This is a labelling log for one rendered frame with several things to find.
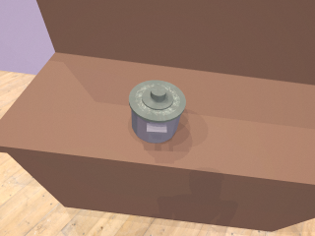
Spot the pot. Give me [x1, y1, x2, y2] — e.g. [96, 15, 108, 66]
[131, 110, 181, 144]

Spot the table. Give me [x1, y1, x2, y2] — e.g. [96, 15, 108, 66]
[0, 0, 315, 232]

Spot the lid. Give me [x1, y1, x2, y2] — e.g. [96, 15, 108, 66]
[129, 80, 186, 123]

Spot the knob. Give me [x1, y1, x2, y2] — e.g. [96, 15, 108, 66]
[150, 85, 166, 101]

